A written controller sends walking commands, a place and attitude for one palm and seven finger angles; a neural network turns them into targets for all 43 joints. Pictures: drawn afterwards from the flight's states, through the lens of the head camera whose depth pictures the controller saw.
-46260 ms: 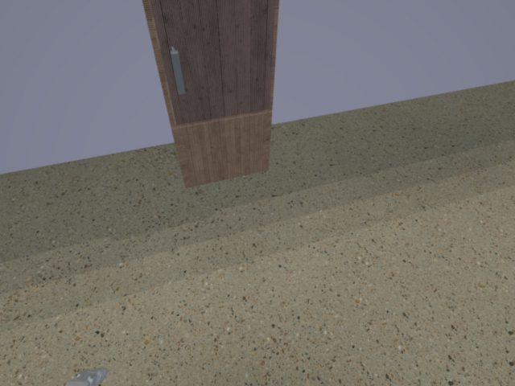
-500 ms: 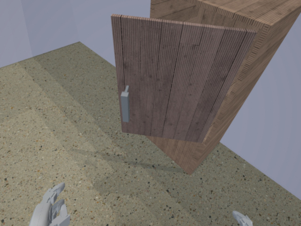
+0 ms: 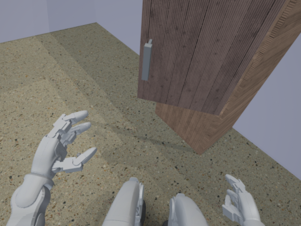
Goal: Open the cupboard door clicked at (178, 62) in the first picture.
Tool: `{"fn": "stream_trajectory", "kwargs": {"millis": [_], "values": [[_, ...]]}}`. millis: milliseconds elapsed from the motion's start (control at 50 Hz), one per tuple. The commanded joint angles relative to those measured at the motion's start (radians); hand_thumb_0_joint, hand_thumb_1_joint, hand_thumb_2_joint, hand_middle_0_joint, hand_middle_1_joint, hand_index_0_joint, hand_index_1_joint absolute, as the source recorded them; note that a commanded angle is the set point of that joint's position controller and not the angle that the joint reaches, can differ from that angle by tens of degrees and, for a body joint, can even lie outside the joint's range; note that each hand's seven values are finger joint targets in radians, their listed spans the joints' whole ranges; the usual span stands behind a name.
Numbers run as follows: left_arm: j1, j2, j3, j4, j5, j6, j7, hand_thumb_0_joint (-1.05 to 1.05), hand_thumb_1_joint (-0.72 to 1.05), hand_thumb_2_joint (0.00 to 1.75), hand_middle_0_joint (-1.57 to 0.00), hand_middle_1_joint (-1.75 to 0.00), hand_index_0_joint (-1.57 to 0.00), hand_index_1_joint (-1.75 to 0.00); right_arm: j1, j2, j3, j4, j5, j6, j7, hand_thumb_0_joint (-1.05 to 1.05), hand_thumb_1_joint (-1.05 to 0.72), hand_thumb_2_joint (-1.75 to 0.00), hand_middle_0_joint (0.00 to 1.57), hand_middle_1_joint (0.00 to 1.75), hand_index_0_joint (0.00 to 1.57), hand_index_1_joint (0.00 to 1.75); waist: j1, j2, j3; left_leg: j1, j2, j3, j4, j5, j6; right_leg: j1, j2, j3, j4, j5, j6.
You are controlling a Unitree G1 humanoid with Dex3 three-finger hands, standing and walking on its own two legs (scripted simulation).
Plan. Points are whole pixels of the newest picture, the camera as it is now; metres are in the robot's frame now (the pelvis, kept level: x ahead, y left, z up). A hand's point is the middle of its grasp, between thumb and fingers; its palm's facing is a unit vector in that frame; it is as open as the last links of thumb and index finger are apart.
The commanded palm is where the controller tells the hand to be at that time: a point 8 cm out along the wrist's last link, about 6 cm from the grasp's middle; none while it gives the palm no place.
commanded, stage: raise the hand with hooked fingers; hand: left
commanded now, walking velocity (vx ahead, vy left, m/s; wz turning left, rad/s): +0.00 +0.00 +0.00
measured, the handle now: (147, 60) +0.71 +0.07 +0.05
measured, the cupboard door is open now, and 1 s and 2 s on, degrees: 38 38 38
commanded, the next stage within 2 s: relax the arm and regain balance in 0.12 s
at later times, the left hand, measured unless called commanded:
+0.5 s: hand out of the picture -0.05 +0.34 -0.19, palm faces +0.12 -0.96 -0.26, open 15.6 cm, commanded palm none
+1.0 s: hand out of the picture -0.98 +0.59 -0.01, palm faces +0.01 -0.97 -0.25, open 16.3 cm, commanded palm none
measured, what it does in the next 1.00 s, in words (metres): walks backwards: left foot, then right foot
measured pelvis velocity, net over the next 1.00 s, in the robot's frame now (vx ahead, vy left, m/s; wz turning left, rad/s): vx -1.10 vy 0.38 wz -0.09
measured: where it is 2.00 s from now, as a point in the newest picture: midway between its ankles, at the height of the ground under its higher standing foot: outside the picture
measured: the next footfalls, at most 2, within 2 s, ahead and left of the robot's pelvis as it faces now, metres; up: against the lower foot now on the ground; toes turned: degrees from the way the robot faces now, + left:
left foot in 0.42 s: -0.04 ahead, +0.13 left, +0.01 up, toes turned +8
right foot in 0.62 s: -0.47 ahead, +0.11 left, +0.00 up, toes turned -3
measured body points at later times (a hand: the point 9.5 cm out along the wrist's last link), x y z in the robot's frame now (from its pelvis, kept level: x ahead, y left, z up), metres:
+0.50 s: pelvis -0.32 +0.10 -0.16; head -0.46 +0.17 +0.26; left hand -0.06 +0.39 -0.17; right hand -0.16 -0.16 -0.15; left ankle -0.08 +0.13 -0.59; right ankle -0.04 -0.12 -0.51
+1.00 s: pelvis -1.10 +0.38 +0.13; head -1.16 +0.41 +0.58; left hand -0.98 +0.64 +0.01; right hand -1.20 +0.15 -0.02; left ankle -0.92 +0.38 -0.58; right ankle -1.14 +0.20 -0.39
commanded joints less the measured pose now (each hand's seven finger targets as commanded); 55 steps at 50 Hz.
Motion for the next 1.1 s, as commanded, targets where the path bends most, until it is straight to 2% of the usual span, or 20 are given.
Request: {"fn": "stream_trajectory", "kwargs": {"millis": [0, 240, 280, 320, 380, 420, 460, 500, 540, 640, 660, 720, 780, 840, 860, 900, 980, 1000, 1040, 1080], "values": [[-0.244, 0.186, 0.056, -0.052, 0.011, 0.135, -0.067, 0.0, 0.15, 0.58, -0.25, -0.78, -0.25, -0.78, -0.037, -0.19, -0.081, -0.137, 0.023, 0.006, -0.032, 0.0, -0.9, -0.9, 0.2, 0.3, 0.2, 0.3, -0.047, 0.022, -0.264, 0.303, 0.071, -0.157, -0.314, -0.336, -0.04, -0.08, -0.017, 0.036, -0.189, -0.182, 0.0], [0.117, 0.012, 0.012, 0.269, 0.275, 0.386, 0.25, 0.0, -0.5, 0.3, -0.15, -0.3, -0.15, -0.3, -0.201, -0.158, -0.155, -0.132, -0.055, 0.234, 0.039, 0.0, -0.9, -0.9, 0.2, 0.3, 0.2, 0.3, 0.019, 0.318, -0.414, 0.055, 0.201, 0.23, -0.583, -0.312, -0.125, 0.662, 0.014, -0.327, 0.263, -0.32, -0.102], [-0.005, 0.177, 0.057, 0.329, 0.27, 0.436, 0.288, 0.0, -0.5, 0.3, -0.15, -0.3, -0.15, -0.3, -0.371, -0.143, -0.128, -0.126, -0.068, 0.251, 0.075, 0.0, -0.9, -0.9, 0.2, 0.3, 0.2, 0.3, 0.115, -0.057, -0.151, 0.035, 0.148, 0.34, -0.106, -0.002, -0.092, 0.383, -0.113, -0.102, -0.011, -0.341, -0.13], [-0.404, 0.193, -0.05, 0.282, 0.287, 0.476, 0.298, 0.0, -0.5, 0.3, -0.15, -0.3, -0.15, -0.3, -0.333, -0.045, -0.156, -0.07, -0.033, 0.305, 0.09, 0.0, -0.9, -0.9, 0.2, 0.3, 0.2, 0.3, -0.082, -0.822, 0.08, 0.758, 0.049, 0.001, 0.916, -0.231, -0.119, -1.045, -0.43, 0.318, -0.968, -0.696, -0.07], [-0.981, 0.147, -0.105, 0.279, 0.284, 0.503, 0.317, 0.0, -0.5, 0.3, -0.15, -0.3, -0.15, -0.3, 0.453, -0.12, -0.144, 0.181, 0.006, 0.338, 0.096, 0.0, -0.9, -0.9, 0.2, 0.3, 0.2, 0.3, -0.582, -0.224, 0.253, 0.859, 0.215, -0.079, 0.335, -0.19, 0.002, -0.939, -0.297, 0.049, -0.331, -0.047, 0.165], [-0.823, 0.047, -0.152, 0.279, 0.259, 0.516, 0.332, 0.0, -0.5, 0.3, -0.15, -0.3, -0.15, -0.3, -0.018, -0.24, -0.137, 0.008, 0.005, 0.299, 0.073, 0.0, -0.9, -0.9, 0.2, 0.3, 0.2, 0.3, -0.299, 0.736, 0.554, -0.289, 0.164, -0.161, -0.836, -0.65, 0.0, -0.495, 0.044, 0.175, 0.852, -0.114, 0.159], [-0.508, 0.081, -0.027, 0.431, 0.239, 0.531, 0.334, 0.0, -0.5, 0.3, -0.15, -0.3, -0.15, -0.3, -0.416, -0.367, -0.158, -0.057, -0.004, 0.233, 0.066, 0.0, -0.9, -0.9, 0.2, 0.3, 0.2, 0.3, -0.075, 0.792, 0.207, -0.47, 0.412, -0.492, -1.254, -1.071, -0.111, -0.248, 0.258, 0.155, 1.444, 0.076, 0.127], [0.034, 0.201, 0.123, 0.546, 0.254, 0.532, 0.318, 0.0, -0.5, 0.3, -0.15, -0.3, -0.15, -0.3, -0.651, -0.255, -0.124, -0.092, -0.014, 0.201, 0.048, 0.0, -0.9, -0.9, 0.2, 0.3, 0.2, 0.3, 0.191, 0.384, -0.117, -0.528, 0.326, 0.073, -1.034, -0.641, -0.517, 0.608, 0.277, -0.164, 1.442, 0.093, 0.053], [0.324, 0.176, 0.067, 0.634, 0.242, 0.505, 0.311, 0.0, -0.5, 0.3, -0.15, -0.3, -0.15, -0.3, -0.566, -0.167, -0.098, 0.017, -0.054, 0.216, 0.062, 0.0, -0.9, -0.9, 0.2, 0.3, 0.2, 0.3, 0.261, -0.006, -0.166, -0.221, 0.15, 0.385, -0.653, -0.219, -0.246, 0.725, 0.2, -0.302, 1.014, -0.216, 0.002], [-0.276, 0.245, -0.043, 0.494, 0.258, 0.487, 0.296, 0.0, -0.5, 0.3, -0.15, -0.3, -0.15, -0.3, -0.296, -0.021, -0.157, -0.016, -0.067, 0.349, -0.024, 0.0, -0.9, -0.9, 0.2, 0.3, 0.2, 0.3, -0.134, -0.463, 0.404, 0.08, -0.153, -0.233, 1.334, 0.14, -0.211, -0.669, -0.473, 0.988, -1.303, -0.976, -0.241], [-0.447, 0.293, -0.009, 0.437, 0.288, 0.473, 0.316, 0.0, -0.5, 0.3, -0.15, -0.3, -0.15, -0.3, -0.331, -0.152, -0.242, -0.026, -0.056, 0.359, 0.0, 0.0, -0.9, -0.9, 0.2, 0.3, 0.2, 0.3, -0.215, -0.563, 0.516, 0.249, -0.184, -0.348, 1.747, -0.15, -0.094, -0.993, -0.521, 1.155, -1.317, 0.929, -0.207], [-0.587, 0.143, -0.033, 0.328, 0.317, 0.443, 0.384, 0.0, -0.5, 0.3, -0.15, -0.3, -0.15, -0.3, 0.408, -0.049, -0.174, 0.188, -0.067, 0.341, 0.043, 0.0, -0.9, -0.9, 0.2, 0.3, 0.2, 0.3, -0.417, -0.109, 0.068, 0.992, -0.05, -0.046, 1.013, -0.104, -0.083, -0.585, -0.301, 0.468, -1.098, -0.341, 0.016], [-0.152, -0.045, -0.097, 0.526, 0.313, 0.454, 0.4, 0.0, -0.5, 0.3, -0.15, -0.3, -0.15, -0.3, 0.47, 0.044, -0.123, 0.272, -0.046, 0.269, 0.104, 0.0, -0.9, -0.9, 0.2, 0.3, 0.2, 0.3, -0.198, 0.339, 0.221, 0.603, -0.045, 0.144, -0.838, -0.538, -0.005, 0.346, -0.08, 0.194, -0.285, 0.019, 0.099], [-0.137, -0.083, -0.082, 0.499, 0.299, 0.456, 0.358, 0.0, -0.5, 0.3, -0.15, -0.3, -0.15, -0.3, -0.001, -0.066, -0.117, 0.11, -0.051, 0.216, 0.052, 0.0, -0.9, -0.9, 0.2, 0.3, 0.2, 0.3, 0.091, 0.128, 0.317, 0.238, 0.346, -0.692, -1.203, -0.081, 0.184, -0.133, 0.072, 0.412, 0.786, 0.245, 0.09], [-0.213, 0.127, -0.016, 0.51, 0.325, 0.474, 0.358, 0.0, -0.5, 0.3, -0.15, -0.3, -0.15, -0.3, -0.035, -0.172, -0.182, 0.071, -0.044, 0.207, 0.019, 0.0, -0.9, -0.9, 0.2, 0.3, 0.2, 0.3, 0.022, -0.131, 0.282, 0.193, 0.254, -0.786, -1.204, 0.944, -0.163, 0.07, 0.167, 0.388, 0.696, 0.26, 0.116], [0.123, 0.204, 0.041, 0.674, 0.293, 0.486, 0.341, 0.0, -0.5, 0.3, -0.15, -0.3, -0.15, -0.3, -0.111, -0.178, -0.171, 0.087, -0.055, 0.204, 0.011, 0.0, -0.9, -0.9, 0.2, 0.3, 0.2, 0.3, 0.159, -0.058, 0.32, 0.129, 0.173, -0.475, -1.212, -0.061, -0.461, 0.476, 0.125, 0.268, 0.547, 0.247, 0.067], [0.777, 0.134, 0.021, 0.903, 0.209, 0.454, 0.306, 0.0, -0.5, 0.3, -0.15, -0.3, -0.15, -0.3, -0.167, -0.081, -0.158, 0.167, -0.046, 0.26, 0.006, 0.0, -0.9, -0.9, 0.2, 0.3, 0.2, 0.3, 0.305, -0.123, 0.066, 0.603, -0.227, 0.256, -0.733, 0.495, -0.441, 1.009, 0.023, -0.177, -0.719, -0.179, -0.068], [0.436, 0.067, -0.02, 0.837, 0.204, 0.414, 0.316, 0.0, -0.5, 0.3, -0.15, -0.3, -0.15, -0.3, 0.096, -0.026, -0.181, 0.238, -0.03, 0.261, -0.01, 0.0, -0.9, -0.9, 0.2, 0.3, 0.2, 0.3, 0.124, -0.626, 0.076, 0.868, -0.167, -0.132, 0.33, 0.022, 0.016, 0.456, -0.284, 0.228, -0.944, -0.075, -0.229], [-0.378, 0.011, -0.131, 0.577, 0.281, 0.358, 0.306, 0.0, -0.5, 0.3, -0.15, -0.3, -0.15, -0.3, 0.504, -0.062, -0.194, 0.216, -0.064, 0.284, -0.021, 0.0, -0.9, -0.9, 0.2, 0.3, 0.2, 0.3, -0.346, -0.074, 0.14, 0.718, -0.123, -0.432, 0.778, 0.063, 0.597, 0.141, -0.354, 0.239, -0.916, 0.328, -0.167], [-0.322, 0.086, -0.082, 0.55, 0.293, 0.329, 0.328, 0.0, -0.5, 0.3, -0.15, -0.3, -0.15, -0.3, 0.602, 0.074, -0.106, 0.191, -0.067, 0.237, 0.051, 0.0, -0.9, -0.9, 0.2, 0.3, 0.2, 0.3, -0.42, 0.234, 0.06, 0.703, 0.025, -0.101, 0.154, 0.039, -0.08, 0.453, -0.317, 0.188, -0.872, 0.358, -0.079]]}}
